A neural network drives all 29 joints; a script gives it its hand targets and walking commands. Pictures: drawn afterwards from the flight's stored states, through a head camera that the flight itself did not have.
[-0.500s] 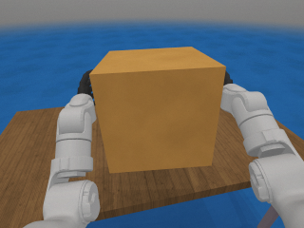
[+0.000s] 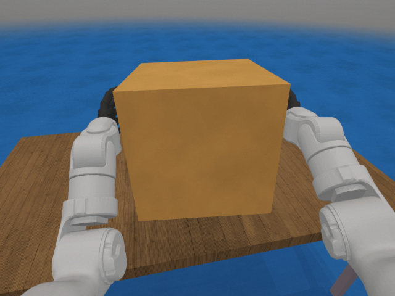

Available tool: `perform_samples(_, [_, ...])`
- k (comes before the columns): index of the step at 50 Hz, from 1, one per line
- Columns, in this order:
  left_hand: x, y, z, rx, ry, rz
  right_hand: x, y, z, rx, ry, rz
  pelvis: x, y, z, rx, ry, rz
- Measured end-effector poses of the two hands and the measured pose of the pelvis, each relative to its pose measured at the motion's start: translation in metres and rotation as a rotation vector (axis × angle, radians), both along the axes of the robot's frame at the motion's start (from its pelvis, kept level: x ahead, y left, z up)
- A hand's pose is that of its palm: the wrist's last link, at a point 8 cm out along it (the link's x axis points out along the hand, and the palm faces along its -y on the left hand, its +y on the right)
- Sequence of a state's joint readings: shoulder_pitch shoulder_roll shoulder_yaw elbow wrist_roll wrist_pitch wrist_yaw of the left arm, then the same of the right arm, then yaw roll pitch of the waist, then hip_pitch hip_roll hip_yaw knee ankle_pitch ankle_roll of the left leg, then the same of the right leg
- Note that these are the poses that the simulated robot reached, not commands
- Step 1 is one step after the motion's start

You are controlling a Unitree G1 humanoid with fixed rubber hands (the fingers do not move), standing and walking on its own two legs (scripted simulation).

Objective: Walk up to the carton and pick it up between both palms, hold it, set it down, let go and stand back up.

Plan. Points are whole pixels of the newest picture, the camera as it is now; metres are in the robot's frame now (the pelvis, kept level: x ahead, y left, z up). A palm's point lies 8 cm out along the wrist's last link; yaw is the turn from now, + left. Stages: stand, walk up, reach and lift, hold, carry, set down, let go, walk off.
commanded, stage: hold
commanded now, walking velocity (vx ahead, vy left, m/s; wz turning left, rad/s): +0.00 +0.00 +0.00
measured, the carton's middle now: (199, 130) +0.41 +0.01 +0.20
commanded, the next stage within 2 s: set down in 0.06 s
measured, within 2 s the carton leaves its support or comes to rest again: neither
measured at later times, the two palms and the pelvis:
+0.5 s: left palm (98, 118) +0.38 +0.21 +0.25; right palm (272, 119) +0.39 -0.14 +0.24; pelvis +0.00 +0.00 +0.00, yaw +0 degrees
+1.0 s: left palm (113, 136) +0.40 +0.20 +0.19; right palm (269, 140) +0.41 -0.15 +0.17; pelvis +0.02 +0.00 +0.00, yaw +0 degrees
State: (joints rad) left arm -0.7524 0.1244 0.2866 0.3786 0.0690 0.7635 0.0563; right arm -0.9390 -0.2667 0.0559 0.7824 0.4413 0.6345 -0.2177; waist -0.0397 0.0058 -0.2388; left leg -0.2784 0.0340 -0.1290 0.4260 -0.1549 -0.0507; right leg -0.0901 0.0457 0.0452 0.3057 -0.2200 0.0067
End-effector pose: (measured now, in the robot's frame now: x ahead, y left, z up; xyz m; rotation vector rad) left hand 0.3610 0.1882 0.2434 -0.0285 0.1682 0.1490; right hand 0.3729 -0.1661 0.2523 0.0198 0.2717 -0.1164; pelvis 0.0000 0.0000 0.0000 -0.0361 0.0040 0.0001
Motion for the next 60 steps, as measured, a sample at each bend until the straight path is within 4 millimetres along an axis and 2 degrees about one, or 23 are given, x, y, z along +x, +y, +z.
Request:
perform_samples(8, [0.003,-0.003,-0.003,0.013,0.018,-0.013,-0.001,-0.002,-0.007,-0.021,0.018,0.0,-0.002,0.004,0.0,0.0,0.005,-0.014])
perform_samples(13, [-0.002,0.001,0.002,-0.005,-0.009,-0.003,-0.004,0.002,-0.003,-0.048,-0.005,0.019,0.0,0.005,0.0,-0.004,0.017,-0.017])
perform_samples(17, [0.006,0.007,0.005,-0.051,-0.016,0.006,0.003,0.008,-0.002,-0.007,-0.009,0.0,-0.001,0.003,0.0,0.008,0.016,-0.019])
perform_samples(24, [0.019,0.023,0.005,-0.026,-0.071,0.008,0.019,0.024,-0.01,-0.008,-0.06,0.005,-0.003,0.0,0.002,0.014,-0.026,-0.011])
perform_samples(28, [0.025,0.028,-0.009,-0.016,-0.072,0.003,0.024,0.028,-0.029,-0.016,-0.059,0.008,-0.001,-0.002,0.003,0.02,-0.054,0.01])
perform_samples(35, [0.031,0.023,-0.055,-0.012,-0.029,-0.012,0.026,0.024,-0.076,-0.051,-0.023,0.008,0.005,-0.002,0.004,0.019,-0.046,0.015])
perform_samples(39, [0.032,0.016,-0.067,-0.016,-0.04,-0.012,0.026,0.016,-0.089,-0.052,-0.04,0.006,0.008,-0.001,0.003,0.012,-0.014,0.011])
perform_samples(46, [0.037,0.008,-0.058,0.01,-0.067,-0.002,0.034,0.01,-0.085,-0.039,-0.074,0.011,0.013,0.001,0.002,0.01,0.011,0.002])
perform_samples(54, [0.039,0.015,-0.045,0.039,-0.065,0.023,0.047,0.017,-0.074,-0.047,-0.077,0.039,0.021,-0.002,0.002,0.021,-0.002,0.003])
perform_samples(60, [0.042,0.024,-0.055,0.025,-0.042,0.027,0.052,0.025,-0.076,-0.056,-0.055,0.042,0.027,-0.006,0.002,0.029,-0.028,0.015])
